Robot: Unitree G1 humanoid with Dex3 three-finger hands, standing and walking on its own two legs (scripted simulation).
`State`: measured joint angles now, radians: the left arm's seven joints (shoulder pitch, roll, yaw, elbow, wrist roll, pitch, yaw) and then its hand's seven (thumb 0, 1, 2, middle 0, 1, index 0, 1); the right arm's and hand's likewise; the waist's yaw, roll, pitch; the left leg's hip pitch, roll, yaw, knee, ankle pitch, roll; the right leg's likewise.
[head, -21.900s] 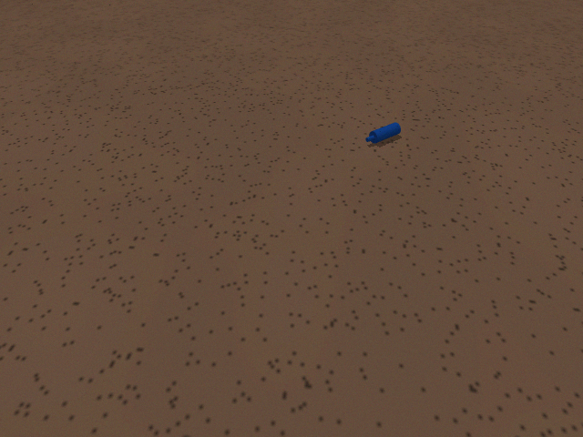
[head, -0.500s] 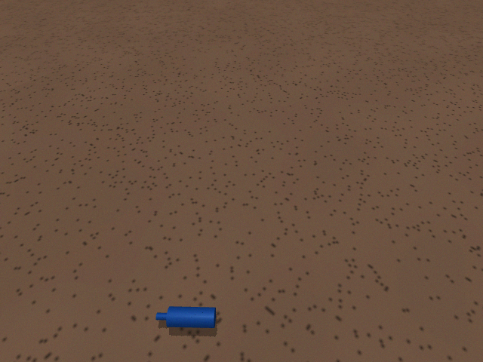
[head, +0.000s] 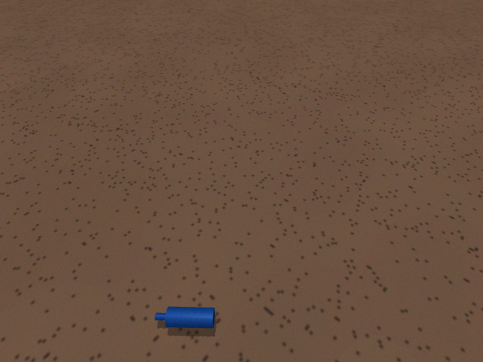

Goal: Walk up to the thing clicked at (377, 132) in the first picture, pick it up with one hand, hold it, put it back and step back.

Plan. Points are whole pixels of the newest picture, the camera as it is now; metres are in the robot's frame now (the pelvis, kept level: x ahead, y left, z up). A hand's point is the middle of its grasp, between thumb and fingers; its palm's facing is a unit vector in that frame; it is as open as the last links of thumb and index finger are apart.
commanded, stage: stand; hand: left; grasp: from above
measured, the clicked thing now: (184, 317) +0.44 +0.23 -0.75
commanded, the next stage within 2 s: rise first in 0.82 s
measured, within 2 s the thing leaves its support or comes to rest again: neither
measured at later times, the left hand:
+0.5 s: hand out of the picture +0.07 +0.26 -0.16, palm faces -0.03 -0.94 -0.35, open 7.4 cm
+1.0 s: hand out of the picture +0.09 +0.25 -0.15, palm faces +0.03 -0.94 -0.35, open 7.5 cm
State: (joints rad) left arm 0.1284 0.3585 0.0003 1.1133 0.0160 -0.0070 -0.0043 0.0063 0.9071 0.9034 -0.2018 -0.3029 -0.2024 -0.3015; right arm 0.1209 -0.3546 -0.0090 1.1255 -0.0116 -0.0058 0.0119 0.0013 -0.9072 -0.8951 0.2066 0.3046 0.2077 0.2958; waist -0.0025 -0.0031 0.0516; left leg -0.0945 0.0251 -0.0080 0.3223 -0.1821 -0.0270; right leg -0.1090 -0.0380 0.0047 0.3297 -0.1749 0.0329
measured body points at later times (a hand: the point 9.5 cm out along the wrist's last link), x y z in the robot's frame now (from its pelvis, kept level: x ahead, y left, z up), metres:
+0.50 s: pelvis +0.00 +0.00 +0.00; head +0.00 +0.00 +0.45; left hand +0.07 +0.31 -0.13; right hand +0.06 -0.30 -0.13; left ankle +0.00 +0.14 -0.75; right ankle +0.01 -0.14 -0.75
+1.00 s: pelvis +0.00 +0.00 +0.00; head +0.02 +0.00 +0.45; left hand +0.09 +0.30 -0.13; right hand +0.09 -0.30 -0.13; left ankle +0.00 +0.14 -0.75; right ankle +0.01 -0.14 -0.75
